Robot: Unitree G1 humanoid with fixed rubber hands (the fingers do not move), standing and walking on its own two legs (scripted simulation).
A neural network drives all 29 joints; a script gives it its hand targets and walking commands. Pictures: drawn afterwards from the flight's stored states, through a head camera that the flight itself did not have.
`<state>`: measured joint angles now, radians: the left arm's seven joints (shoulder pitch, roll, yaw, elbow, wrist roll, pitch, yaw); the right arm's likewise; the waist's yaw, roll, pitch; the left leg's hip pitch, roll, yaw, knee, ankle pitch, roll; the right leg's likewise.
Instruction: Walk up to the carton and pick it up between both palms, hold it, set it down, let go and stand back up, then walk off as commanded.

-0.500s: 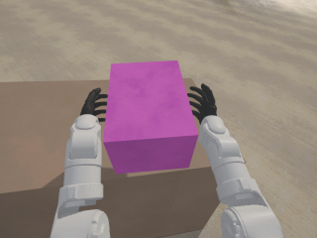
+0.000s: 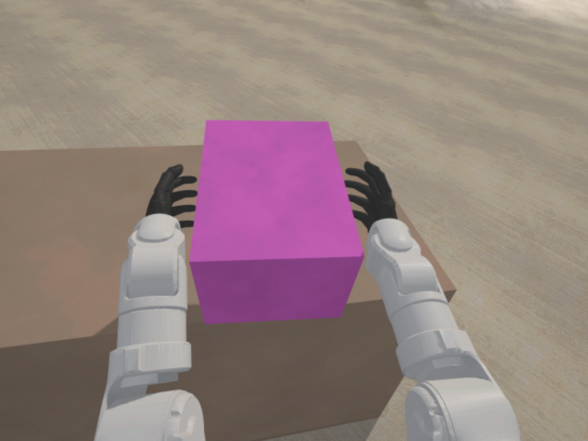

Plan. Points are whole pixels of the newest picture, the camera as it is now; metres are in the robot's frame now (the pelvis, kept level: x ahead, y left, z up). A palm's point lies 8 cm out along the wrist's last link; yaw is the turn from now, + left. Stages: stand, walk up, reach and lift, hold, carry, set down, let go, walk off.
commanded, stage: hold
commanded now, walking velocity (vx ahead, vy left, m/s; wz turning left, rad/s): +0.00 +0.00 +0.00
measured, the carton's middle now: (271, 215) +0.43 +0.03 +0.12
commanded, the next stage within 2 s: none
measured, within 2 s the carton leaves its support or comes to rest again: neither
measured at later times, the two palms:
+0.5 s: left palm (175, 205) +0.37 +0.16 +0.17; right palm (391, 205) +0.38 -0.13 +0.18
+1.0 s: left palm (166, 193) +0.36 +0.16 +0.20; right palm (391, 188) +0.38 -0.13 +0.21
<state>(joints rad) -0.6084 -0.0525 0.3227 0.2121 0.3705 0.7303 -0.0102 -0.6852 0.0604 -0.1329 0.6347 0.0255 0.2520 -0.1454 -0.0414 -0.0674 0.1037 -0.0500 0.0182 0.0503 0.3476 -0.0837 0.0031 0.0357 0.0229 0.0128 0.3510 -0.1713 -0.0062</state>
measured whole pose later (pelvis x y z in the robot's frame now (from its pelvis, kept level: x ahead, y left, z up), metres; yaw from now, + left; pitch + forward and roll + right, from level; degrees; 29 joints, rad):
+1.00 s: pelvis +0.03 -0.01 +0.00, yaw +0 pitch -10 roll +0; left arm -0.55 -0.05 0.25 0.11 0.37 0.70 0.01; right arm -0.62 0.03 -0.09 0.52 0.08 0.21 -0.16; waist -0.04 -0.09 -0.01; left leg -0.05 0.02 0.05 0.35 -0.13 0.00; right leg 0.04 0.02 0.01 0.35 -0.22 -0.01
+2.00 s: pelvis +0.03 -0.01 +0.00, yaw +0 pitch -10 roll +0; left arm -0.60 -0.06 0.33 0.12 0.38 0.75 -0.07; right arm -0.68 0.04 -0.10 0.56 0.07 0.26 -0.16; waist -0.04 -0.09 0.04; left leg -0.05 0.02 0.05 0.34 -0.12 0.00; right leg 0.04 0.02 0.01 0.35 -0.21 -0.01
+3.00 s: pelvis +0.03 -0.01 +0.00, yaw +0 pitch -10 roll +0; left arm -0.56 -0.06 0.27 0.10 0.38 0.75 -0.02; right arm -0.61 0.04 -0.07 0.49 0.16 0.25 -0.21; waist -0.04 -0.09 0.14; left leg -0.04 0.02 0.05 0.34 -0.12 0.00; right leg 0.04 0.02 0.01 0.35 -0.21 -0.01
